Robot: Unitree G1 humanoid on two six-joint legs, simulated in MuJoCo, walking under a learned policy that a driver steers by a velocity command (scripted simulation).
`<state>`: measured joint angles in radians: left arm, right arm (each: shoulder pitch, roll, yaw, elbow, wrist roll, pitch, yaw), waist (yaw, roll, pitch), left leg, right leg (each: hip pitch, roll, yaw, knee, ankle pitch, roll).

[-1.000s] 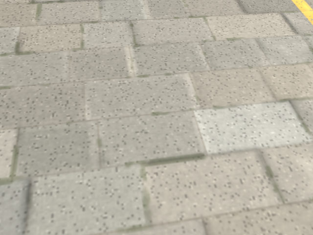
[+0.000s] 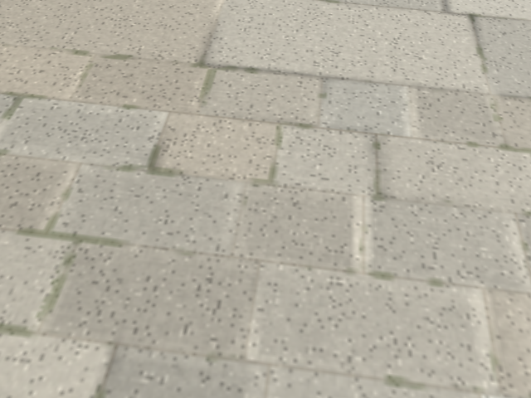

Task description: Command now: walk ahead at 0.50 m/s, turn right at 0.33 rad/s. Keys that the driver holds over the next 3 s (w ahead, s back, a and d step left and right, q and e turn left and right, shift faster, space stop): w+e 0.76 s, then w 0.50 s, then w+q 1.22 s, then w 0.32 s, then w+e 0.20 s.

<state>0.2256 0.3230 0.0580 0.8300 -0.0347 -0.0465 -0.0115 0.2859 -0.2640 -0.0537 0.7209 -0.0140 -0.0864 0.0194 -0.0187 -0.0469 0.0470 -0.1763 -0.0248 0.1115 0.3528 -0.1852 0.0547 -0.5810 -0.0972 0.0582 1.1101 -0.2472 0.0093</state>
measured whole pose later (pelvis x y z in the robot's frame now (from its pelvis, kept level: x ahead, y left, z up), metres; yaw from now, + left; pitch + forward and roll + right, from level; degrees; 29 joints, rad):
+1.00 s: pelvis +0.57 -0.12 +0.00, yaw -31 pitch +1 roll +1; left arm 0.24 0.30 0.06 0.70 -0.01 -0.04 0.00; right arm 0.29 -0.26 -0.06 0.78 0.00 -0.10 0.02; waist -0.03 -0.04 0.02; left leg -0.22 -0.05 0.01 0.38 -0.18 0.04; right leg -0.52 -0.03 0.07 1.07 -0.34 -0.01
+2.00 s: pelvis +1.03 -0.38 -0.01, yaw -11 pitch +1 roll +0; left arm 0.17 0.30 0.05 0.74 0.00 -0.11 0.00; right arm 0.27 -0.29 -0.07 0.71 0.01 -0.05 0.02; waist -0.02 -0.02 0.05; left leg -0.28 -0.11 -0.03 0.42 -0.16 0.11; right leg -0.52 -0.08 0.06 1.11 -0.35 0.02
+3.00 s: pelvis +1.55 -0.38 +0.00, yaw +9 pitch +1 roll +1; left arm 0.23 0.32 0.06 0.85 -0.03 -0.06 -0.01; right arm 0.27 -0.26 -0.06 0.74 -0.01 -0.08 0.02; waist -0.01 -0.05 0.03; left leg -0.19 -0.04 0.10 0.35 -0.18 0.06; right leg -0.58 -0.11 0.05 1.11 -0.27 0.01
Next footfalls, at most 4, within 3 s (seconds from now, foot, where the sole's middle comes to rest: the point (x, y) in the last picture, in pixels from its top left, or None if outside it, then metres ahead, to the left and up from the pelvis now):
0.32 right None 0.34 -0.15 -0.78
0.80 left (283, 324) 0.67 -0.06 -0.78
1.28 right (407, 298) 0.75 -0.41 -0.78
1.82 left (362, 196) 1.12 -0.33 -0.78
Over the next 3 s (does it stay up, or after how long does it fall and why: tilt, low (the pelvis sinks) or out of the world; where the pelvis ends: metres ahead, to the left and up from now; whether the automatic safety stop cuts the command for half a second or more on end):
stays up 1.55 -0.38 0.00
